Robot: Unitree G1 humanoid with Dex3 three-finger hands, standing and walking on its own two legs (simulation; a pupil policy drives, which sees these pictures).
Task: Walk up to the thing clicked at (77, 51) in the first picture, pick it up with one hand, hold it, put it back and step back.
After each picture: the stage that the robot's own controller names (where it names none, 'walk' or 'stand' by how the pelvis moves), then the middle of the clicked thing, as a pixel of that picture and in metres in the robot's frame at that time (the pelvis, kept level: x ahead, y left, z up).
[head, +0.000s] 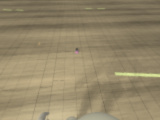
stand; (76, 50) +1.44 +0.29 -0.72
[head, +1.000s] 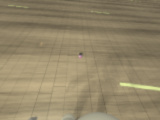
walk; (80, 55) +1.33 +0.13 -0.71
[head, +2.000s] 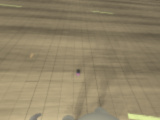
walk; (78, 72) +0.84 +0.12 -0.72
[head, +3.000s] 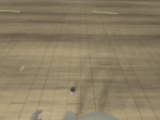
walk; (72, 90) +0.48 +0.20 -0.69
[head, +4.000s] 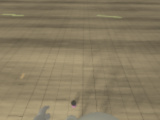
stand; (73, 104) +0.33 +0.17 -0.71
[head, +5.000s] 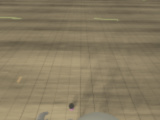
stand; (71, 106) +0.32 +0.19 -0.72
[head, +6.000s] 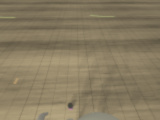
stand; (70, 106) +0.30 +0.21 -0.72
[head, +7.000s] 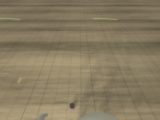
stand; (72, 106) +0.32 +0.19 -0.73
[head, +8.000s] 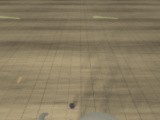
stand; (72, 106) +0.31 +0.19 -0.73
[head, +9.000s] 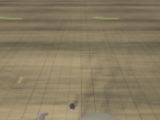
go down; (72, 107) +0.31 +0.19 -0.73
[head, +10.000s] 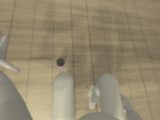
go down; (60, 63) +0.43 +0.19 -0.31
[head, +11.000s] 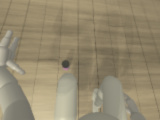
approach; (65, 65) +0.42 +0.19 -0.31
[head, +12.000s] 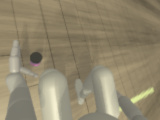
close in; (35, 59) +0.42 +0.23 -0.22
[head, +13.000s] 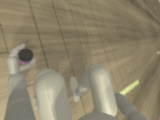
close; (25, 57) +0.41 +0.24 -0.22
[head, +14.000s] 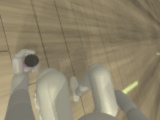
lift; (30, 62) +0.38 +0.22 -0.23
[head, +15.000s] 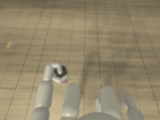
lift; (61, 74) +0.32 +0.19 -0.02
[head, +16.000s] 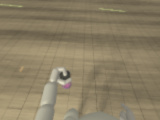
hold; (65, 79) +0.31 +0.17 +0.00
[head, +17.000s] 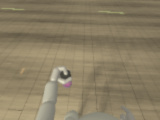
hold; (66, 79) +0.32 +0.17 +0.00
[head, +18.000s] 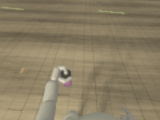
crouch; (66, 78) +0.32 +0.17 +0.00
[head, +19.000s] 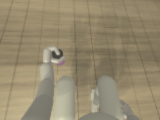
crouch; (58, 57) +0.44 +0.19 -0.09
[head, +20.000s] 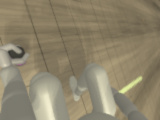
lower; (18, 56) +0.43 +0.26 -0.23
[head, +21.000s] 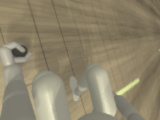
lower; (20, 54) +0.43 +0.26 -0.23
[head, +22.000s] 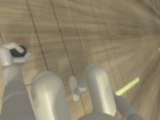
lower; (19, 55) +0.43 +0.26 -0.23
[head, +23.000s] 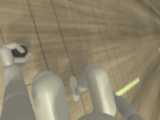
lower; (20, 55) +0.43 +0.26 -0.23
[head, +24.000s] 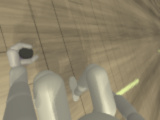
open; (25, 56) +0.42 +0.24 -0.24
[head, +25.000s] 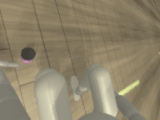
stand; (27, 56) +0.41 +0.24 -0.23
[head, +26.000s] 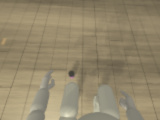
walk; (71, 74) +0.42 +0.16 -0.46
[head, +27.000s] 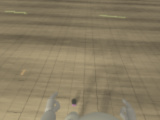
stand; (74, 102) +0.35 +0.15 -0.66
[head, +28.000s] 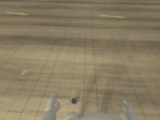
stand; (74, 102) +0.36 +0.16 -0.67
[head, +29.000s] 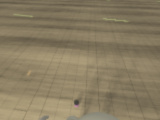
stand; (76, 103) +0.37 +0.14 -0.71
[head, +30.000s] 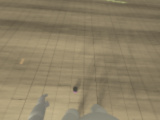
walk; (75, 89) +0.40 +0.11 -0.70
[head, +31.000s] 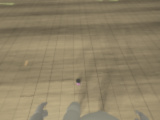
walk; (78, 81) +0.54 +0.15 -0.69
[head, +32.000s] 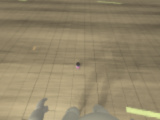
walk; (77, 65) +0.87 +0.18 -0.70
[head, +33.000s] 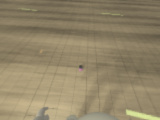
stand; (80, 68) +0.97 +0.15 -0.72
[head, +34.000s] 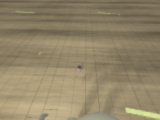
stand; (79, 68) +0.97 +0.18 -0.72
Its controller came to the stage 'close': yes
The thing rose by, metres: 0.71
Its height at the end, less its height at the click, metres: +0.00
